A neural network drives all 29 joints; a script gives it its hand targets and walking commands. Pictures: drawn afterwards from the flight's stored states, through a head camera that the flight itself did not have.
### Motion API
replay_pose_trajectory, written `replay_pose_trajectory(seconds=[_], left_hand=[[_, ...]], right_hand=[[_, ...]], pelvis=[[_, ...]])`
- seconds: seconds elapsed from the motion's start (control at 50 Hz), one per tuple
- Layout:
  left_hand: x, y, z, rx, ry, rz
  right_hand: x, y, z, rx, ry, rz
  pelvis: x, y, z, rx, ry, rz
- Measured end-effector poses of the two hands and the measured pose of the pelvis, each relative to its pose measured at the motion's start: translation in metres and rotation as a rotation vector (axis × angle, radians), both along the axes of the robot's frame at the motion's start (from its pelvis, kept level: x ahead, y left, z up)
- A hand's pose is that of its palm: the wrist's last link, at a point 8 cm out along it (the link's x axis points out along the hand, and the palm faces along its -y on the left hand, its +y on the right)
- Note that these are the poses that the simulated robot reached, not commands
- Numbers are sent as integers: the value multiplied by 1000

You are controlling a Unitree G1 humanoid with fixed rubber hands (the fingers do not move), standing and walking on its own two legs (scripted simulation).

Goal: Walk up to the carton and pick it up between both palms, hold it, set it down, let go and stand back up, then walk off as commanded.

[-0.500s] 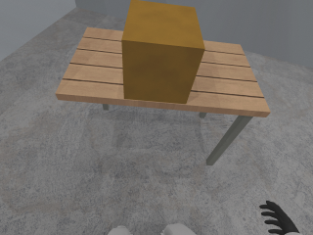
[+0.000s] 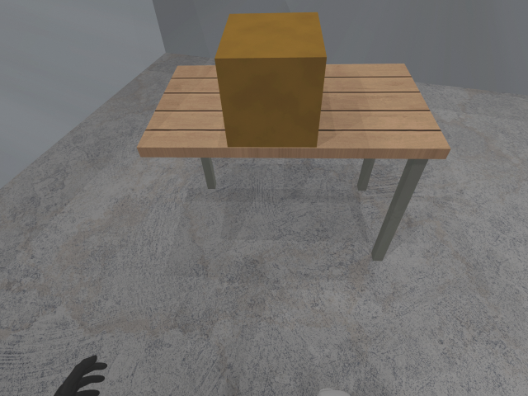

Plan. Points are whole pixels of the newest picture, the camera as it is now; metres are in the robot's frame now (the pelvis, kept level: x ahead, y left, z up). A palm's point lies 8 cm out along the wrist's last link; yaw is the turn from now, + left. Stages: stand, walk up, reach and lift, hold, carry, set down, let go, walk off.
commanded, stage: walk off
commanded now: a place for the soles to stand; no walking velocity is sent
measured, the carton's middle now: (272, 79) +0.93 -0.03 +0.03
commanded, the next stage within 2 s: stand in 1.56 s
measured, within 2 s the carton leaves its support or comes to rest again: neither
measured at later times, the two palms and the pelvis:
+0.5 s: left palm out of the picture +0.03 +0.30 -0.08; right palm out of the picture +0.07 -0.33 -0.06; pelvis -0.03 -0.02 +0.03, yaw +1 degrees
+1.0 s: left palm out of the picture +0.16 +0.28 -0.06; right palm out of the picture +0.11 -0.31 -0.06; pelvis +0.02 -0.01 +0.03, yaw -1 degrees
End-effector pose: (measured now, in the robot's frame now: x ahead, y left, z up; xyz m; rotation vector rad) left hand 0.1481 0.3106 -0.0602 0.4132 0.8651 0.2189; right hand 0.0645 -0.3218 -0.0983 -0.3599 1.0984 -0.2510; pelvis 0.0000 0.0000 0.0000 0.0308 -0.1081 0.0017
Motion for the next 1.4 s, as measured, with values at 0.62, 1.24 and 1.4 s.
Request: replay_pose_trajectory(seconds=[0.62, 1.24, 1.4], left_hand=[[-96, -13, -3, -74, 159, 119], [16, -28, -10, -107, 118, 10], [9, -22, -8, -85, 146, 24]], right_hand=[[9, -5, 32, 39, -70, 57], [77, 3, 44, 4, -118, 4], [81, 5, 39, 21, -116, -5]], pelvis=[[-23, -20, 30, -37, 45, 12], [34, -8, 30, -21, 73, -29], [37, -8, 31, -21, 69, -28]])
